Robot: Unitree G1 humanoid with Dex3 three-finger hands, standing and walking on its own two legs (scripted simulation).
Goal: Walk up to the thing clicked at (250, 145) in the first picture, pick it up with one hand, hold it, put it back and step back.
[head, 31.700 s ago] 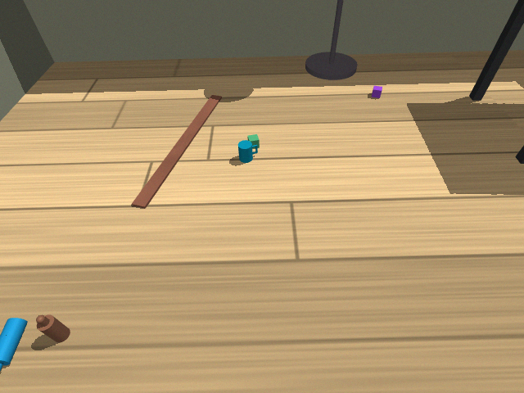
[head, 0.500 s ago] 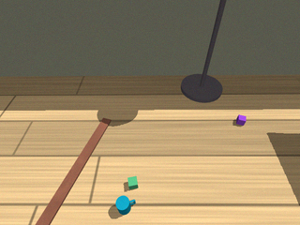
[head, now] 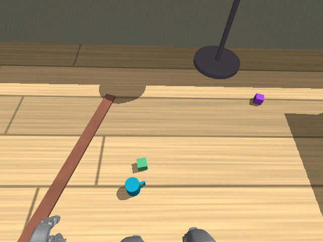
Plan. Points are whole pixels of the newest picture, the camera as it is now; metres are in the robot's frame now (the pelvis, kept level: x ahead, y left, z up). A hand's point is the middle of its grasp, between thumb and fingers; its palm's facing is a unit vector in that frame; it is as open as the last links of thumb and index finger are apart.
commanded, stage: step back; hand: left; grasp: from above
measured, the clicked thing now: (135, 186) +0.45 +0.14 -0.70
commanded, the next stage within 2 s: none
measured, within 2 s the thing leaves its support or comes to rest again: neither
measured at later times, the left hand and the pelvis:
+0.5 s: hand out of the picture +0.01 +0.24 -0.12, palm faces -0.06 -0.91 -0.41, open 7.4 cm; pelvis -0.10 -0.02 +0.01, yaw -4 degrees
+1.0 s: hand out of the picture -0.15 +0.26 -0.15, palm faces -0.06 -0.92 -0.39, open 7.4 cm; pelvis -0.25 -0.01 +0.00, yaw -5 degrees
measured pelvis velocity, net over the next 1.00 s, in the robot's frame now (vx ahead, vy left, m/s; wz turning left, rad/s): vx -0.25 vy -0.01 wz -0.09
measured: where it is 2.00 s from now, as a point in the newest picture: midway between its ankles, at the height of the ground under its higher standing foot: outside the picture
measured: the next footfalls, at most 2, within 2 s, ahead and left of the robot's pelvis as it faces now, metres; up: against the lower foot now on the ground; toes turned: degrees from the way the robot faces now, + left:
right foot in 0.30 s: -0.04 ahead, -0.12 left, +0.00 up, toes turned -1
left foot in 0.68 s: -0.11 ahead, +0.12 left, +0.00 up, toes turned -4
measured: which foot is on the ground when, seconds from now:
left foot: down 0.00-0.34, up 0.36-0.66, down 0.68-1.00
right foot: up 0.00-0.28, down 0.30-0.70, up 0.72-1.00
